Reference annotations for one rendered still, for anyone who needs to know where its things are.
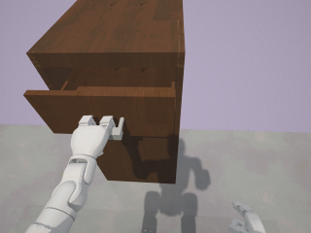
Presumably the cabinet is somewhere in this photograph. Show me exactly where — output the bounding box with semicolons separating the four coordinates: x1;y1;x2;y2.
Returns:
26;0;186;184

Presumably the robot left hand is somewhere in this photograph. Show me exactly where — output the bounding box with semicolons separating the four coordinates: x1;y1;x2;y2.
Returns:
70;115;116;159

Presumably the drawer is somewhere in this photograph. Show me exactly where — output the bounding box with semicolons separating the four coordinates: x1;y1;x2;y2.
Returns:
23;67;175;138

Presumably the handle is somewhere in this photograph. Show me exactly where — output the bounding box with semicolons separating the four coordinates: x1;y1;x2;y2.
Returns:
108;117;124;141

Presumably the robot right hand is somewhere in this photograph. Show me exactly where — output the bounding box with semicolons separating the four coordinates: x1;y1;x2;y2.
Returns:
228;200;266;233

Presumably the left robot forearm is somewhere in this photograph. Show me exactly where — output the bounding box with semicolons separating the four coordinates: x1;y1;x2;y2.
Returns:
25;154;97;233

